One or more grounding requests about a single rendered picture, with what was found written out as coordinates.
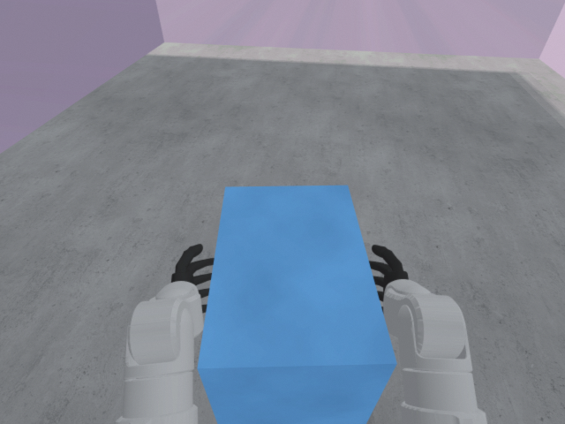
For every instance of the left robot hand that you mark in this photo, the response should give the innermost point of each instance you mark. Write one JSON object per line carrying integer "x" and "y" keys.
{"x": 185, "y": 270}

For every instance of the right robot hand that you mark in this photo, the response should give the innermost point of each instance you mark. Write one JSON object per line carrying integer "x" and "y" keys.
{"x": 392, "y": 271}

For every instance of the carton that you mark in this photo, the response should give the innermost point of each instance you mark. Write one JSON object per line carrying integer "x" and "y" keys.
{"x": 294, "y": 331}

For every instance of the right robot forearm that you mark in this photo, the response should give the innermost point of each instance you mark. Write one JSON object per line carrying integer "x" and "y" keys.
{"x": 435, "y": 356}

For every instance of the left robot forearm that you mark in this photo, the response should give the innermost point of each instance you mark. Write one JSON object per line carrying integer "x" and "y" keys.
{"x": 159, "y": 353}

